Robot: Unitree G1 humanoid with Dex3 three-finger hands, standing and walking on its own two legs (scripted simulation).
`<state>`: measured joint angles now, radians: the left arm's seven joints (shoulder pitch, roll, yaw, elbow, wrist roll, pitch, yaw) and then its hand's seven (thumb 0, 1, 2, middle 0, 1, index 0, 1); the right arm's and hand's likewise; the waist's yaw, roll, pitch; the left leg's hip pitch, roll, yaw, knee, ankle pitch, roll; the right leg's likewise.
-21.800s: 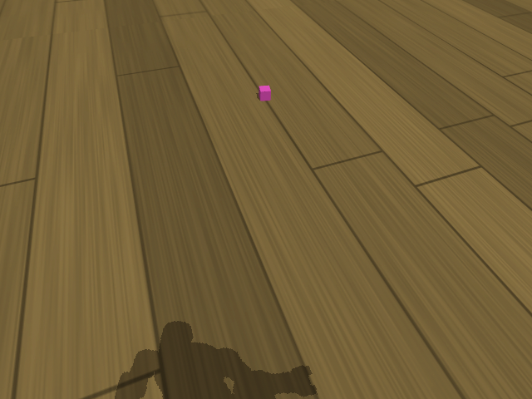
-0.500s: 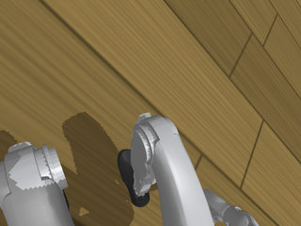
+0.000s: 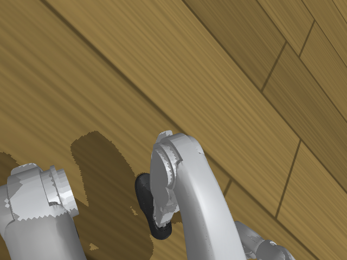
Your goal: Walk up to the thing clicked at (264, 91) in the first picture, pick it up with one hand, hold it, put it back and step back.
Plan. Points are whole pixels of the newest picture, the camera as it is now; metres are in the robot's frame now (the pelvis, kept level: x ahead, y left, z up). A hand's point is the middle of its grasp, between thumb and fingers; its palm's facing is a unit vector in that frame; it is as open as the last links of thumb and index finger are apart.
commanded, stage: close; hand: left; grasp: from above
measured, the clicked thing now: out of the picture +0.37 +0.39 -0.26
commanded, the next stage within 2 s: settle in 0.22 s
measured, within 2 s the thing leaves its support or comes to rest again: leaves its support in 0.64 s
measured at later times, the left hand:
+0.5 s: hand out of the picture +0.37 +0.38 -0.24, palm faces -0.35 -0.28 -0.89, open 10.4 cm
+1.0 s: hand out of the picture +0.37 +0.40 -0.15, palm faces -0.35 -0.24 -0.90, open 10.3 cm
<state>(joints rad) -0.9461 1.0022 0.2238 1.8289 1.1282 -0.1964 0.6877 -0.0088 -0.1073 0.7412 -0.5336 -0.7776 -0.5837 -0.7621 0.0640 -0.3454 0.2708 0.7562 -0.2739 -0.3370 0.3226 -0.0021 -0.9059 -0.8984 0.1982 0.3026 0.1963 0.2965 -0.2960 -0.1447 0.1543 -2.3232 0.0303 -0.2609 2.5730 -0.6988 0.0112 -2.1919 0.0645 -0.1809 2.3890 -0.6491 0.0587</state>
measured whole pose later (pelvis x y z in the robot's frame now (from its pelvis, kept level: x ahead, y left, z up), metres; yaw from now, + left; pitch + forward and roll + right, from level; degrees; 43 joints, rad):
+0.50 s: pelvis +0.00 +0.00 +0.00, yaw +0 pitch +24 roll -14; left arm -0.95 1.01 0.22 1.80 1.13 -0.20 0.69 0.00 -0.15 0.76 -0.63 -0.70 -0.67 -0.67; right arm 0.06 -0.35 0.27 0.75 -0.28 -0.34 0.32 0.00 -0.91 -0.90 0.20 0.30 0.20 0.30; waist -0.29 -0.15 0.16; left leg -2.32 0.03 -0.27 2.56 -0.70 0.00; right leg -2.19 0.06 -0.18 2.38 -0.65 0.06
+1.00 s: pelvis +0.01 -0.01 +0.02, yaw +4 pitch +31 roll -10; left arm -0.85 0.77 0.17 1.48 1.05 -0.07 0.46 0.00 -0.16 0.75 -0.65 -0.69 -0.68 -0.65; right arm 0.11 -0.34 0.08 0.77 -0.15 -0.26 0.32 0.00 -0.92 -0.90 0.20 0.30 0.20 0.30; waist -0.18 -0.01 -0.02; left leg -2.33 0.03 -0.17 2.46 -0.68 0.01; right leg -2.24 0.04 -0.11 2.35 -0.67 0.04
